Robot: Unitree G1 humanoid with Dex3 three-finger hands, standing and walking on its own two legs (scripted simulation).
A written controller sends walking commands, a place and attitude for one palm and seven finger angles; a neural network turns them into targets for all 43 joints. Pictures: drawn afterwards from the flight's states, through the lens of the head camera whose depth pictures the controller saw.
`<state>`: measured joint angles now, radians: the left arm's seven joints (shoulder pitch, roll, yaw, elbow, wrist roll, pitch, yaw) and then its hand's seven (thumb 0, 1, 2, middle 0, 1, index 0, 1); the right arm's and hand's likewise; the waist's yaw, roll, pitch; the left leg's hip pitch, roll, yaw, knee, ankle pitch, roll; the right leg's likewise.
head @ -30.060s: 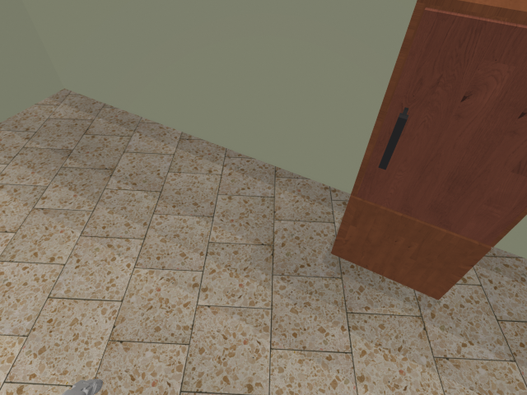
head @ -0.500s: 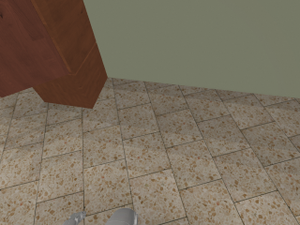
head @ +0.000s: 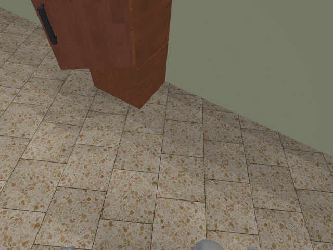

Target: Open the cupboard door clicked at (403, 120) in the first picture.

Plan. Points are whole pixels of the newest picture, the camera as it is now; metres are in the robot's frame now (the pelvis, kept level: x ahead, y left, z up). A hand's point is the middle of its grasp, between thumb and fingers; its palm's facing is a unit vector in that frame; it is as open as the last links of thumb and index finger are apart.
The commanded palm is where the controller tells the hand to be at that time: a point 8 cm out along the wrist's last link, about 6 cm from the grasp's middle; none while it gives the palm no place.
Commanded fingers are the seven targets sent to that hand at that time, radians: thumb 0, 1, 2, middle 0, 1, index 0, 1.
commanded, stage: turn to face it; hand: left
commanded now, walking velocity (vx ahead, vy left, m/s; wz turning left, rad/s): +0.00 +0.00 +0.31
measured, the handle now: (48, 24) +1.00 +0.65 -0.07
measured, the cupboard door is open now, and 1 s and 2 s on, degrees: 39 39 39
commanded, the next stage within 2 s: take the last steps up to it in 0.26 s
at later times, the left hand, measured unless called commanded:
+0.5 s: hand out of the picture +0.02 +0.14 -0.16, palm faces +0.23 -0.94 -0.24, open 7.3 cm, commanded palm none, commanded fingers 0.00 0.90 0.90 -0.20 -0.30 -0.20 -0.30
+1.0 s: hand out of the picture +0.09 +0.26 -0.17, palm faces +0.32 -0.93 -0.19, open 7.4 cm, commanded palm none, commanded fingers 0.00 0.90 0.90 -0.20 -0.30 -0.20 -0.30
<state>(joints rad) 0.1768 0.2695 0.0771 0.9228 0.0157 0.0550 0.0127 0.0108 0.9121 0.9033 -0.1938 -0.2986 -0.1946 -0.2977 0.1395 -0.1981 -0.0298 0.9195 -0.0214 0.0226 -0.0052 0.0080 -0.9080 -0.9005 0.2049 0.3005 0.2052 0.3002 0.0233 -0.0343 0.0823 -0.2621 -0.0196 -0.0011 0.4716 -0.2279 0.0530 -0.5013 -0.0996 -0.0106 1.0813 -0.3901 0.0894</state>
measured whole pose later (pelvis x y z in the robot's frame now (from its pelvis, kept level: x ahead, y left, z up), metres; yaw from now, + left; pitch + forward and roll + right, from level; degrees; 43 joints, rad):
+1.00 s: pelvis +0.09 +0.07 +0.00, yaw +15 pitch +0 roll +1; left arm 0.21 0.19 0.06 1.03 0.02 0.00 -0.01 0.01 0.91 0.90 -0.19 -0.30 -0.19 -0.30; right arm 0.34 -0.16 -0.02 1.06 -0.02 -0.05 -0.02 0.01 -0.93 -0.90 0.20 0.30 0.20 0.30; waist 0.02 -0.03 0.05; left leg -0.03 -0.07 0.10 0.28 -0.26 0.08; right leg -0.59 -0.12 -0.07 1.04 -0.24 0.02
